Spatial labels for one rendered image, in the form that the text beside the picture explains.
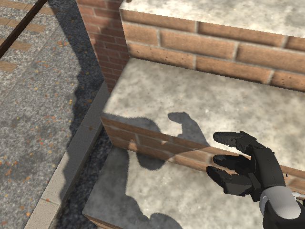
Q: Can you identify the right robot forearm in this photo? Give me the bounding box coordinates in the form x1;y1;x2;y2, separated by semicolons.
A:
259;185;305;229

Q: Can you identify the robot right hand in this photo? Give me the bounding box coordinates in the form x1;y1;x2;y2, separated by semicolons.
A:
206;131;288;202

